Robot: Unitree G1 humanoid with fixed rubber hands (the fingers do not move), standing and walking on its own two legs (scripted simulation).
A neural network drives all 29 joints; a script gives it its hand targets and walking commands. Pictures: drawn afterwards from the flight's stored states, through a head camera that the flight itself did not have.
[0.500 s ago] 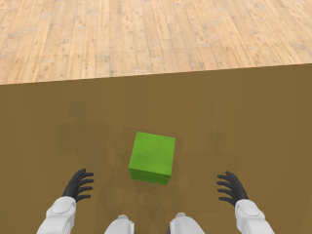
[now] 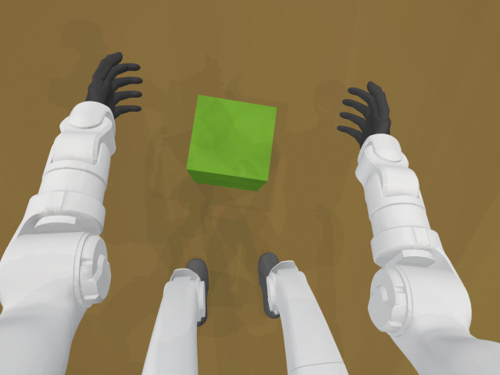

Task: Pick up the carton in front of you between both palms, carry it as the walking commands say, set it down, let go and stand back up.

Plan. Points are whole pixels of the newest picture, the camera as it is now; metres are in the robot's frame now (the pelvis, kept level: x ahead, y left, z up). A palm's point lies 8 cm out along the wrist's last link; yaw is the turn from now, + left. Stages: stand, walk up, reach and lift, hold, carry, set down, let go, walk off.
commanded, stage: reach and lift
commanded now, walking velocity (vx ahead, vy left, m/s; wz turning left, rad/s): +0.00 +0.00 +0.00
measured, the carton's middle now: (231, 149) +0.55 -0.02 -0.55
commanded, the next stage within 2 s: none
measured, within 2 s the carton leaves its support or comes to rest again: leaves its support in 2.00 s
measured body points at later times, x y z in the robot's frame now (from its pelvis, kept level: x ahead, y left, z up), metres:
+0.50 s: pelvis +0.03 +0.00 -0.04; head +0.38 +0.01 +0.24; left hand +0.60 +0.16 -0.19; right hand +0.53 -0.22 -0.19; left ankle +0.08 +0.12 -0.64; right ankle +0.08 -0.13 -0.63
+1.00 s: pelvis -0.03 +0.01 -0.26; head +0.35 +0.00 -0.03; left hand +0.59 +0.16 -0.43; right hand +0.52 -0.22 -0.43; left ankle +0.08 +0.12 -0.64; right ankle +0.08 -0.13 -0.64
